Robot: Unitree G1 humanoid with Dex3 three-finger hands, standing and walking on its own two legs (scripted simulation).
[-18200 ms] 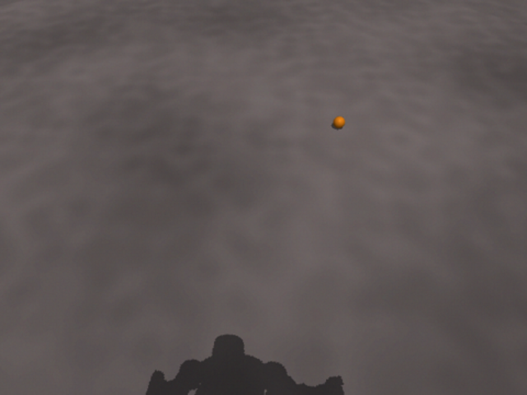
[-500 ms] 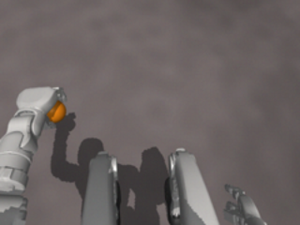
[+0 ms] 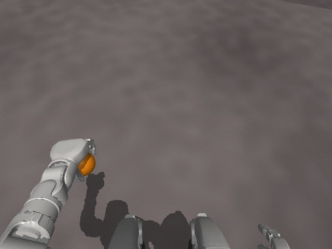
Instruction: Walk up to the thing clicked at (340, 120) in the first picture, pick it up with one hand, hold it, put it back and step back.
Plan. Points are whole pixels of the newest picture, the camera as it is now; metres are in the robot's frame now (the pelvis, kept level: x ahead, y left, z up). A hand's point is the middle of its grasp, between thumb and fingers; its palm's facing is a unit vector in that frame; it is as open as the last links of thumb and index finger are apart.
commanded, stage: lift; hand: left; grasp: from above
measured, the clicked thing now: (82, 163) +0.36 +0.24 -0.10
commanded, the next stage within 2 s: hold in 0.34 s
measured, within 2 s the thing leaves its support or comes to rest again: neither
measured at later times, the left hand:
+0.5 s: hand (74, 149) +0.35 +0.22 +0.00, palm faces -0.44 -0.06 -0.90, open 9.3 cm
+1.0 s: hand (71, 136) +0.37 +0.22 +0.04, palm faces -0.46 -0.04 -0.89, open 9.3 cm
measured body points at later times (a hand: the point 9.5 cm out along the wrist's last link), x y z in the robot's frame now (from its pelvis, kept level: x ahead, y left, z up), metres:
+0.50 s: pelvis +0.03 +0.00 +0.07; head +0.08 -0.01 +0.52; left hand +0.37 +0.22 +0.05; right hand +0.13 -0.27 -0.06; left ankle +0.06 +0.13 -0.64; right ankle +0.06 -0.14 -0.64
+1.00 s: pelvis +0.06 +0.00 +0.09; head +0.08 -0.02 +0.54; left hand +0.39 +0.22 +0.09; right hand +0.17 -0.27 -0.04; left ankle +0.06 +0.13 -0.64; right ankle +0.06 -0.14 -0.64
